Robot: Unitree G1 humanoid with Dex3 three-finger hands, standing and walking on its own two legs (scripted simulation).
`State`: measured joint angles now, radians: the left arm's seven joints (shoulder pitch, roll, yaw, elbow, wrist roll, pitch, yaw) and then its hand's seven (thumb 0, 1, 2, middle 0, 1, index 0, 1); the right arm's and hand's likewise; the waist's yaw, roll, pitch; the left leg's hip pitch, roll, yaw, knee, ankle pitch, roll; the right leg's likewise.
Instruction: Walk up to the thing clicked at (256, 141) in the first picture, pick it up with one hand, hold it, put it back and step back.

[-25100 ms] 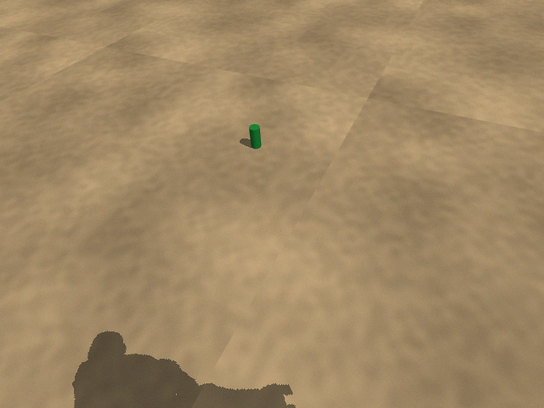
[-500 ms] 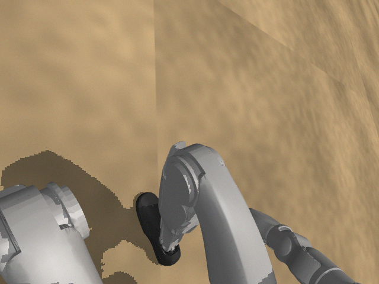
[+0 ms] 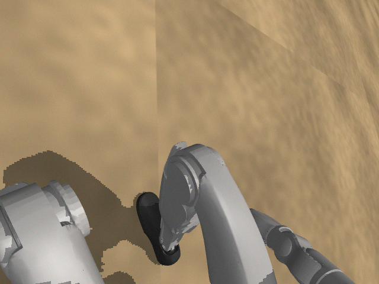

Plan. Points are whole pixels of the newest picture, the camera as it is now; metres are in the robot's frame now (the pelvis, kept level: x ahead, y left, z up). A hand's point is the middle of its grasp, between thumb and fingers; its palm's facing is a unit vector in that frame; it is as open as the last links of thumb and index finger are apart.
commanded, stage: withdraw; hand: left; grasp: from the side
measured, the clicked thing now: out of the picture +0.44 +0.31 -0.22
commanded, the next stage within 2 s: rise in 0.12 s
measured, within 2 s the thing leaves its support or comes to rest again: neither
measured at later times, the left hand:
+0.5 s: hand out of the picture +0.35 +0.41 -0.05, palm faces +0.40 -0.86 -0.31, open 17.4 cm
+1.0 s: hand out of the picture +0.25 +0.33 +0.15, palm faces +0.37 -0.81 -0.46, open 17.4 cm
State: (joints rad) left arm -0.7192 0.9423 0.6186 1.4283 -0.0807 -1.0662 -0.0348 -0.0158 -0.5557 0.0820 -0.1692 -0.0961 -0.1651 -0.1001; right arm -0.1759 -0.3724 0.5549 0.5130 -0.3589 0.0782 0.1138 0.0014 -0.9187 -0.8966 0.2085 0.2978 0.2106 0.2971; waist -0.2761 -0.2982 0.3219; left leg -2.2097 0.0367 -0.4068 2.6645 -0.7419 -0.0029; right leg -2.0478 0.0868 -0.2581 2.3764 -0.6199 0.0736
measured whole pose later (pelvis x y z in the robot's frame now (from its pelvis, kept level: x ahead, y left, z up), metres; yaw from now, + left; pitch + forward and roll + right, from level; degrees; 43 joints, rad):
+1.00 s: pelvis +0.05 -0.03 +0.25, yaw +15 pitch +30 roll -3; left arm -0.01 0.42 0.27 0.36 0.02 0.04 0.08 -0.01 -0.53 0.06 -0.06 -0.05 -0.06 -0.06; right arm 0.09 -0.25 0.00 0.51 0.05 0.10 -0.07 0.01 -0.90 -0.90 0.21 0.30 0.21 0.30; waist -0.05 0.01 -0.16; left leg -1.64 0.06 -0.07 1.76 -0.65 -0.03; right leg -1.61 -0.01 -0.05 1.72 -0.64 0.00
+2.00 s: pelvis +0.11 -0.01 +0.43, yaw +18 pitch +9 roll -2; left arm 0.47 0.20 -0.01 -0.02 0.00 0.28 0.15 -0.01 -0.58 0.03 -0.05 -0.04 -0.05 -0.05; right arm 0.27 -0.21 0.02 0.49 0.01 -0.11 -0.18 0.02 -0.90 -0.90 0.21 0.30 0.21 0.30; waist -0.03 0.04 -0.12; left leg -0.64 0.05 -0.03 0.98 -0.49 -0.03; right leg -0.59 -0.02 -0.06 0.93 -0.48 0.01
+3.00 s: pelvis +0.10 -0.01 +0.43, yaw +18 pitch +8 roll -1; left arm 0.46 0.19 -0.01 0.03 0.00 0.25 0.13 -0.01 -0.52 0.06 -0.06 -0.05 -0.05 -0.06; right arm 0.27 -0.21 0.02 0.53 0.00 -0.14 -0.18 0.02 -0.90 -0.90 0.21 0.30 0.21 0.30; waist -0.02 0.04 -0.10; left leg -0.61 0.05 -0.02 0.94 -0.46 -0.03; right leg -0.58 -0.02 -0.05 0.91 -0.46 0.01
